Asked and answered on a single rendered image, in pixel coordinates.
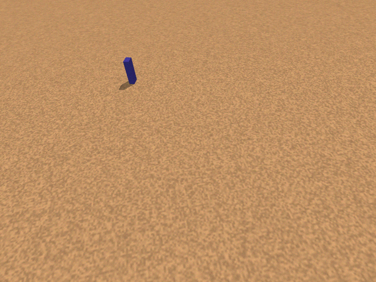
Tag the carton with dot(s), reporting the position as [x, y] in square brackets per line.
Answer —
[130, 70]

